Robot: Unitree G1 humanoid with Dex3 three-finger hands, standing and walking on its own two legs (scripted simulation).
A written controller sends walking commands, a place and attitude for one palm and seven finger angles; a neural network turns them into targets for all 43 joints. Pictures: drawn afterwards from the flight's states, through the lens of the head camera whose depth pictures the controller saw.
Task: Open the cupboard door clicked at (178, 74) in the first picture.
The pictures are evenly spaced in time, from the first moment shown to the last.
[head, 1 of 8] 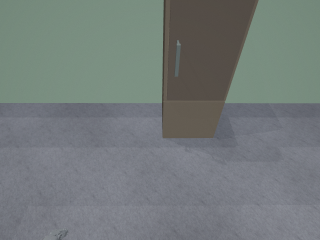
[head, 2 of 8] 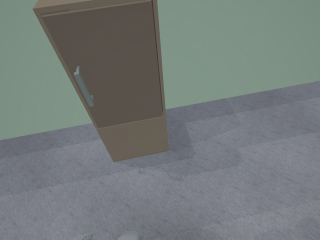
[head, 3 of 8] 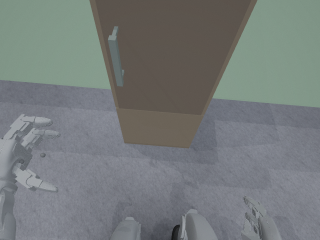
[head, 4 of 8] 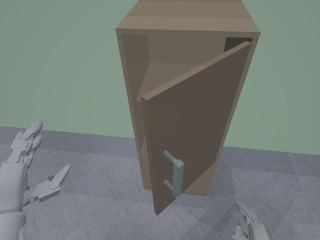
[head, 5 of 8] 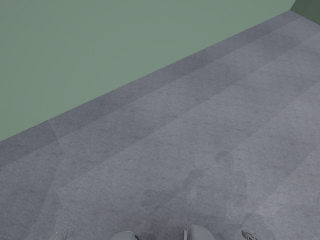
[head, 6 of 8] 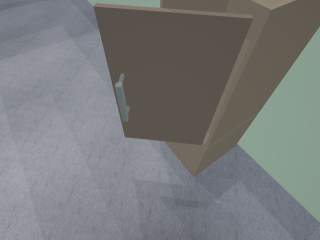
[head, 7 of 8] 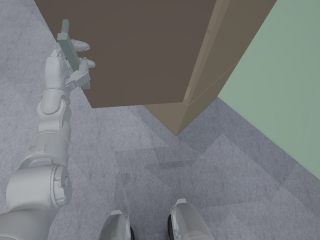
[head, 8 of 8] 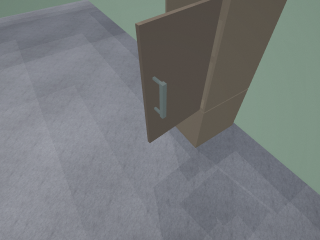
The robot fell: no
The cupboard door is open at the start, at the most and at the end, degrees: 0 96 96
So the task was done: yes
